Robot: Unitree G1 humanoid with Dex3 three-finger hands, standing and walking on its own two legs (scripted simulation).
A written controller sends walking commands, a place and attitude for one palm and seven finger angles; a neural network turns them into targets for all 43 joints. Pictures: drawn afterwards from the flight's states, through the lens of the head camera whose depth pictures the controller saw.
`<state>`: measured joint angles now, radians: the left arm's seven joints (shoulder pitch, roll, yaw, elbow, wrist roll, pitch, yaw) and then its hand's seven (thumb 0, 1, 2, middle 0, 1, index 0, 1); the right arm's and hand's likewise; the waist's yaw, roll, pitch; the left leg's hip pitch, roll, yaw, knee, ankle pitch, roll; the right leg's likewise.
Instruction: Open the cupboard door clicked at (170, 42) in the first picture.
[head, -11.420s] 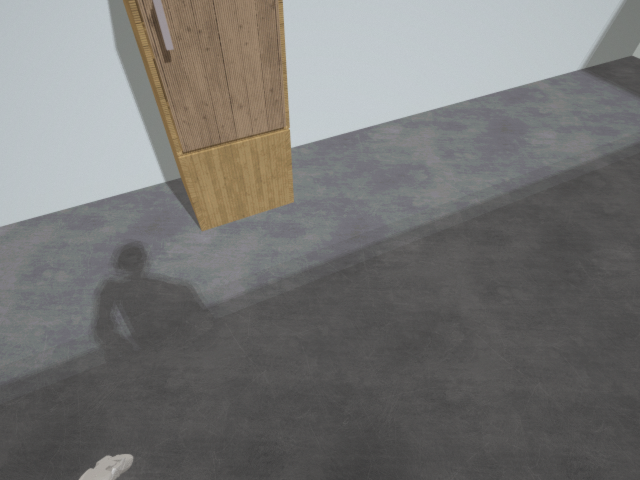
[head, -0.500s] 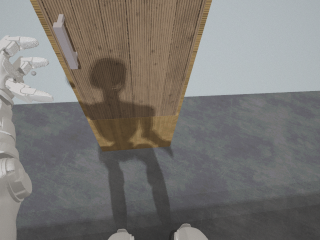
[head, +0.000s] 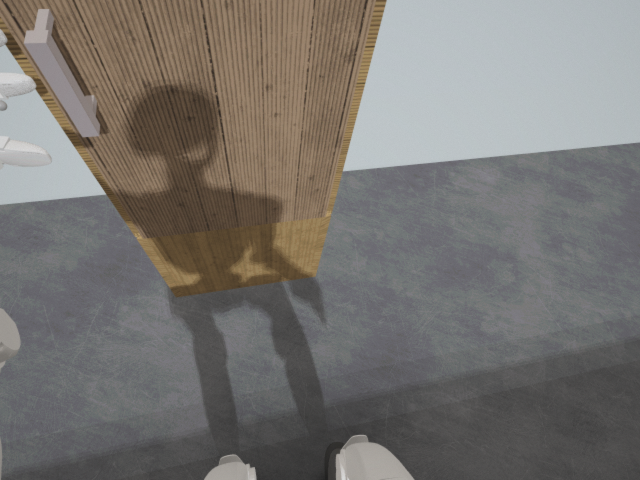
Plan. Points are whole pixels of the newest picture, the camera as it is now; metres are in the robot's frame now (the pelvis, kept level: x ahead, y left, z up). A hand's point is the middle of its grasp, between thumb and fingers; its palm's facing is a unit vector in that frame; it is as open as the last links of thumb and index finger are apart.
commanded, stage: move the hooked fingers beside the handle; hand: left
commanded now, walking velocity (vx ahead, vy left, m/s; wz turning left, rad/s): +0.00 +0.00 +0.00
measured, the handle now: (69, 78) +0.56 +0.24 +0.12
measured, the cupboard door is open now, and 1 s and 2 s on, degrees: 0 0 0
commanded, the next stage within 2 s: slide the fingers in behind the handle in 0.72 s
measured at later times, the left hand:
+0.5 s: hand out of the picture +0.49 +0.30 +0.12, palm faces +0.08 -1.00 -0.01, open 14.0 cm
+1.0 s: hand (15, 114) +0.51 +0.29 +0.11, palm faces +0.07 -1.00 -0.01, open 14.0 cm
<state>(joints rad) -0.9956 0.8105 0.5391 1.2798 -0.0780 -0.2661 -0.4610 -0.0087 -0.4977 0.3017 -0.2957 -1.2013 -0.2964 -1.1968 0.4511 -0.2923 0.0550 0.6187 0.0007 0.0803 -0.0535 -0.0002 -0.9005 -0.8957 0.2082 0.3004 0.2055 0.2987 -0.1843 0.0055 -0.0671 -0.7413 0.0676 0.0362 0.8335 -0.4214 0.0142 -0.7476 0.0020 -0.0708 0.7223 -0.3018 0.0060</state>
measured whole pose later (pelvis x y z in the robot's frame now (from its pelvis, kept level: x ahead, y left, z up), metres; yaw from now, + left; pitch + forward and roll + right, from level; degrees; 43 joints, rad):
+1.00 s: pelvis +0.00 +0.00 +0.00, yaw +0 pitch +20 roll -4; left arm -0.98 0.78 0.52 1.25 -0.08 -0.27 -0.43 -0.01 -0.50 0.30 -0.30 -1.20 -0.30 -1.20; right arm 0.46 -0.28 0.07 0.60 0.00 0.11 -0.03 0.00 -0.90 -0.90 0.21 0.30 0.21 0.30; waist -0.19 0.01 -0.07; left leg -0.78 0.07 0.03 0.87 -0.44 0.02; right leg -0.78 0.00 -0.07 0.74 -0.31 0.01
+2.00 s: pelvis +0.00 -0.01 +0.00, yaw +1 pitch +19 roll -3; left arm -0.99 0.62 0.44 1.22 -0.08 -0.30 -0.28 -0.01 -0.50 0.30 -0.30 -1.20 -0.30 -1.21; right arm 0.44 -0.27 0.04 0.63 -0.01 0.06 -0.02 0.00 -0.90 -0.90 0.21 0.30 0.20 0.30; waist -0.18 0.02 -0.08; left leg -0.76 0.07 0.02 0.86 -0.43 0.01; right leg -0.76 0.00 -0.08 0.75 -0.32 0.00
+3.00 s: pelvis -0.01 -0.01 -0.01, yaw +1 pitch +19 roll -3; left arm -1.03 0.62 0.43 1.26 -0.06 -0.31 -0.22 0.00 0.37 0.67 -0.36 -1.30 -0.35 -1.29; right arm 0.44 -0.27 0.05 0.64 -0.02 0.04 -0.01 0.00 -0.90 -0.90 0.21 0.30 0.20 0.30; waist -0.19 0.03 -0.07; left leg -0.78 0.06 0.01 0.87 -0.43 0.01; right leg -0.78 0.00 -0.08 0.77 -0.32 0.00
